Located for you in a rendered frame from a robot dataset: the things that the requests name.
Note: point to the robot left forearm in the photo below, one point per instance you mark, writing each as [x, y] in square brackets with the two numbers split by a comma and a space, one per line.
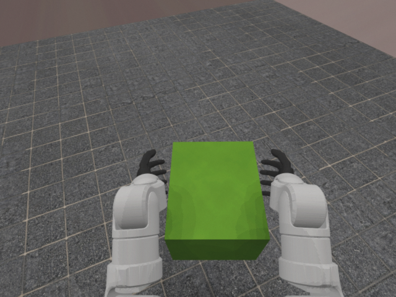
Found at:
[135, 251]

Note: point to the robot right forearm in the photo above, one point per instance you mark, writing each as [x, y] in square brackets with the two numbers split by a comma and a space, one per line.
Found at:
[306, 260]

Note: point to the carton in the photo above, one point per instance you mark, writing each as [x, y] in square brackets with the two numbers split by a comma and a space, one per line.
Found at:
[215, 206]

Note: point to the robot right hand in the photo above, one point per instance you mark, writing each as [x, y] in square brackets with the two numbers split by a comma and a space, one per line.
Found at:
[284, 166]

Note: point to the robot left hand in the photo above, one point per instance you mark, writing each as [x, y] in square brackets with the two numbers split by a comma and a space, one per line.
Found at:
[145, 165]

